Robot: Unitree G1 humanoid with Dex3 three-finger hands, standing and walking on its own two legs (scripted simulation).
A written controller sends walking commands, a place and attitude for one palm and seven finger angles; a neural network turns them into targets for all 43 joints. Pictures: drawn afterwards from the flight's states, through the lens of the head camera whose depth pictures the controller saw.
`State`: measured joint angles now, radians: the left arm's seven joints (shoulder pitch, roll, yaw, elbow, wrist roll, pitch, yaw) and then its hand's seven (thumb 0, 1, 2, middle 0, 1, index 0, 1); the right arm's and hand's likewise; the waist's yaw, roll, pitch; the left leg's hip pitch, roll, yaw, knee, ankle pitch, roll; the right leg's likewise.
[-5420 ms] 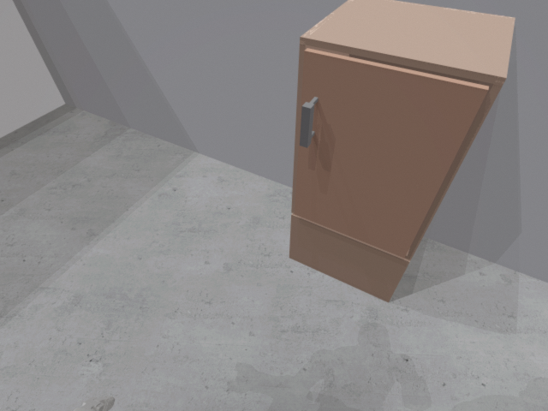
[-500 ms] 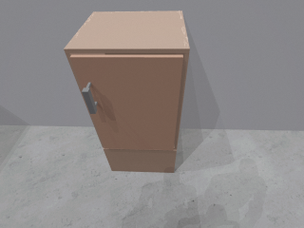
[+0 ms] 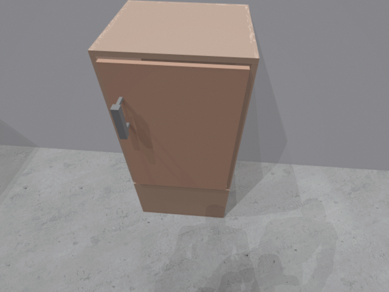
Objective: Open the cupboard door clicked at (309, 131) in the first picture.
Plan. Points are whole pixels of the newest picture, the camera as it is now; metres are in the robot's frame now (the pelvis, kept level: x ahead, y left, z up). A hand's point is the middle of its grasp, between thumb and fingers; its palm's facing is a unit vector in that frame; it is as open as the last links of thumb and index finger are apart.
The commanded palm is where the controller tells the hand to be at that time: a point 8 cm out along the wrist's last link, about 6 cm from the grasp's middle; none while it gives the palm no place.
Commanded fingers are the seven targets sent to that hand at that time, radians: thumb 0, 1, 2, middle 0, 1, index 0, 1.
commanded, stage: shuffle to correct the standing spot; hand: left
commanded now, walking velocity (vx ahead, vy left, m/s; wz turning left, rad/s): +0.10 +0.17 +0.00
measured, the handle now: (122, 118) +0.59 +0.27 -0.01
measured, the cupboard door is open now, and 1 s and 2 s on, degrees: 0 0 0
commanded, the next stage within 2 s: come to a stop and stand still in 0.36 s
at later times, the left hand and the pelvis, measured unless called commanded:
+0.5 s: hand out of the picture +0.06 +0.23 -0.16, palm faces +0.07 -0.97 -0.25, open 7.3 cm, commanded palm none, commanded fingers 0.00 0.90 0.90 -0.20 -0.30 -0.20 -0.30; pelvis +0.05 +0.04 +0.01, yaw +0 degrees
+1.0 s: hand out of the picture +0.07 +0.24 -0.16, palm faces +0.03 -0.97 -0.23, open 7.4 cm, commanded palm none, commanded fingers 0.00 0.90 0.90 -0.20 -0.30 -0.20 -0.30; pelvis +0.05 +0.07 +0.00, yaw +0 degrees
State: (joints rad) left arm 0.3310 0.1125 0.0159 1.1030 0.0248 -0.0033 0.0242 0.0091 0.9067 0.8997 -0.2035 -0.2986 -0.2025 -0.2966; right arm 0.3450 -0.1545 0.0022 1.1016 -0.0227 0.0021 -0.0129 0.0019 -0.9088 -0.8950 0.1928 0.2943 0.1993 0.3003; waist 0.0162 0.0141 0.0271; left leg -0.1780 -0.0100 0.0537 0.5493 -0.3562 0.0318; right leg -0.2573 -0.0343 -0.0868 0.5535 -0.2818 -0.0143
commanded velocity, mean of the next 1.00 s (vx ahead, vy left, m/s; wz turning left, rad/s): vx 0.01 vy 0.02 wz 0.00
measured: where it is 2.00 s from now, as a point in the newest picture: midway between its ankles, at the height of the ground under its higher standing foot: outside the picture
